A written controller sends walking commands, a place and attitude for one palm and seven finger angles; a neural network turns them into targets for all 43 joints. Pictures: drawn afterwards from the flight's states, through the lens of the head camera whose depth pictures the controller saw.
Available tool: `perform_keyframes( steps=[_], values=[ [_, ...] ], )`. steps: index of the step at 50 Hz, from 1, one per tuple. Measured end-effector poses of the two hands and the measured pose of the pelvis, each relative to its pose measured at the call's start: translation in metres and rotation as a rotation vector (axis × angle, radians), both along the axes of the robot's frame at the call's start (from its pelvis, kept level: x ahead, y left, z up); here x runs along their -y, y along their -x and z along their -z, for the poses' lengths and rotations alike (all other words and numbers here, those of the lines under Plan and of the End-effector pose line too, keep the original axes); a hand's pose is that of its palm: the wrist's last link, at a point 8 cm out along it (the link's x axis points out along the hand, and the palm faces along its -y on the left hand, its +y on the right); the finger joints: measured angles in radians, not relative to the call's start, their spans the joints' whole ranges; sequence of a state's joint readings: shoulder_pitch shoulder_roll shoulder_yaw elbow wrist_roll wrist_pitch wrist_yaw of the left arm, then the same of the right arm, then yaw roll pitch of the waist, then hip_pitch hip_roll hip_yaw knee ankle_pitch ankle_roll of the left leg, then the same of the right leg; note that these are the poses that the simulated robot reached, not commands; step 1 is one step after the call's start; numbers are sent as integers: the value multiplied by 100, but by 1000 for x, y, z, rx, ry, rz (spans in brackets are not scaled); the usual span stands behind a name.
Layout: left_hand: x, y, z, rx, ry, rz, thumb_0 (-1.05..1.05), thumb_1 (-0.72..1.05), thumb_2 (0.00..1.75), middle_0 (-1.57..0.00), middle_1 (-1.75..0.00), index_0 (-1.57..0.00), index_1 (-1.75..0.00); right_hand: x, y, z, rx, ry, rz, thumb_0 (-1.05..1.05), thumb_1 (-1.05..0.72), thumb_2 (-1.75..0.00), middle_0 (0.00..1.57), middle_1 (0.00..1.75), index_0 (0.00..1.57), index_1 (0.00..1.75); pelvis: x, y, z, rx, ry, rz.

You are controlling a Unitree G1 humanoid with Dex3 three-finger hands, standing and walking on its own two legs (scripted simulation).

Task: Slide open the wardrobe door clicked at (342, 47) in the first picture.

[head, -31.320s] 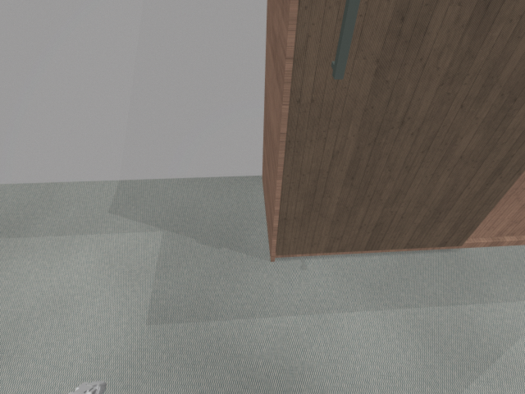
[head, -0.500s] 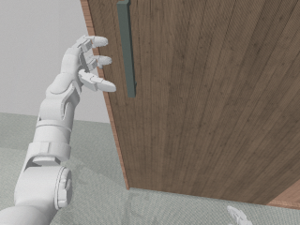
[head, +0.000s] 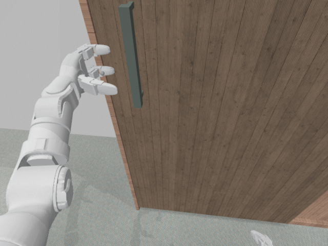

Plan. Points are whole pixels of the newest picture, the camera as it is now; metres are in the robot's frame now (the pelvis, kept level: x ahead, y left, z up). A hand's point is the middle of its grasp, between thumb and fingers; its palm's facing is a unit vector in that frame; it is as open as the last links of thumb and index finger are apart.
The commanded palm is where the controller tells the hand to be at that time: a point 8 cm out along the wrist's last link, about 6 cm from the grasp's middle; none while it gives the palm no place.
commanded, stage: move the hooked fingers beside the handle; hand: left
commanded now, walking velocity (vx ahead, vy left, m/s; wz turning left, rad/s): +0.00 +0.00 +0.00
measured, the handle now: (134, 60) +0.48 +0.08 +0.25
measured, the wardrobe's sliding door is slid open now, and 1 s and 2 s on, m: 0.00 0.00 0.00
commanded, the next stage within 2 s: feel for the door with the fingertips in 1.42 s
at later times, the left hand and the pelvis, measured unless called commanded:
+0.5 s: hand (107, 81) +0.43 +0.14 +0.23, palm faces -0.07 -1.00 +0.00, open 14.0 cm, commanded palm +0.41 +0.20 +0.24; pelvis +0.01 +0.00 +0.00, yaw +0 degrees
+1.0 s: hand (112, 75) +0.45 +0.13 +0.23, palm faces -0.06 -1.00 -0.01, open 13.8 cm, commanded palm +0.42 +0.20 +0.24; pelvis +0.01 +0.00 +0.00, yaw -1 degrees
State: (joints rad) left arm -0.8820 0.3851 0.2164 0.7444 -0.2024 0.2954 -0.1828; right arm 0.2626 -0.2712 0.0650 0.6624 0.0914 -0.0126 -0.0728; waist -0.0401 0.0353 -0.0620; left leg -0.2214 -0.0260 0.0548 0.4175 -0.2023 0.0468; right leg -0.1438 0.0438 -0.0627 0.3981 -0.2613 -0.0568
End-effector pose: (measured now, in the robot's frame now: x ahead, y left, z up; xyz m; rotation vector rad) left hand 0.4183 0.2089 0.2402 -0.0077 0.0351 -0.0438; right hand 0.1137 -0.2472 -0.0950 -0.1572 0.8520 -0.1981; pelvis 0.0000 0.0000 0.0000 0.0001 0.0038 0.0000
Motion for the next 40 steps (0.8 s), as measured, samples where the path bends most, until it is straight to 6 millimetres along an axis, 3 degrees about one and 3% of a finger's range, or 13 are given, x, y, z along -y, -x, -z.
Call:
perform_keyframes(
  steps=[5,10,14,18,23,27,34,40],
  values=[
    [-7,3,21,-10,-21,-8,-1,-50,30,-30,-120,-30,-120,5,8,2,-19,8,11,1,-90,-90,20,30,20,30,0,0,0,-3,0,1],
    [5,7,3,136,-13,40,-1,-50,30,-30,-120,-30,-120,5,6,2,-24,25,-4,1,-90,-90,20,30,20,30,0,-3,0,5,0,-4],
    [11,-1,-9,113,3,49,-1,-50,30,-30,-120,-30,-120,4,-2,1,-8,19,-4,1,-90,-90,20,30,20,30,-1,-5,0,0,0,-3],
    [10,-6,2,23,-8,27,-1,-50,30,-30,-120,-30,-120,1,-8,0,13,-3,2,1,-90,-90,20,30,20,30,-2,-7,0,-10,-1,5],
    [11,4,16,39,-12,28,-1,-50,30,-30,-120,-30,-120,-4,-15,0,23,-17,-11,1,-90,-90,20,30,20,30,-3,-8,0,-1,-4,7],
    [9,10,12,91,-3,24,-1,-50,30,-30,-120,-30,-120,-7,-21,-3,24,-7,-33,1,-90,-90,20,30,20,30,-1,-8,0,11,-3,1],
    [11,2,-4,66,-40,13,-1,-50,30,-30,-120,-30,-120,-8,-29,-4,33,-1,-44,1,-90,-90,20,30,20,30,-2,-6,0,2,0,-13],
    [25,-5,7,8,-8,56,-1,-50,30,-30,-120,-30,-120,-7,-23,0,14,-7,-34,1,-90,-90,20,30,20,30,-3,-6,0,-6,-2,-12]
  ],
)
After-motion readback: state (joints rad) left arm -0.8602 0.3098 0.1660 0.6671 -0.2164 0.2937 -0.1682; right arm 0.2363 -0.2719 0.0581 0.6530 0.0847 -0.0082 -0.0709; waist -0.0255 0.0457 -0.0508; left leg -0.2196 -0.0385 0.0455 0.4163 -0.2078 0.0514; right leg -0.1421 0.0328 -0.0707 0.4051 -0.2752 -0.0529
